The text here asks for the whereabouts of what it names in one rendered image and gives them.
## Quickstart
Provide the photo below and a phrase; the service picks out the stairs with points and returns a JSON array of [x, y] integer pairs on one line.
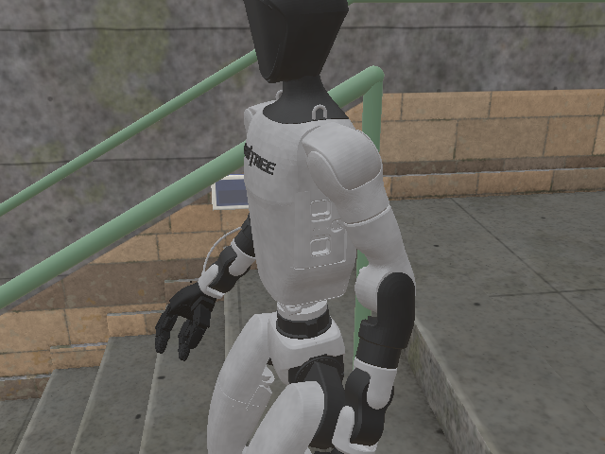
[[139, 401]]

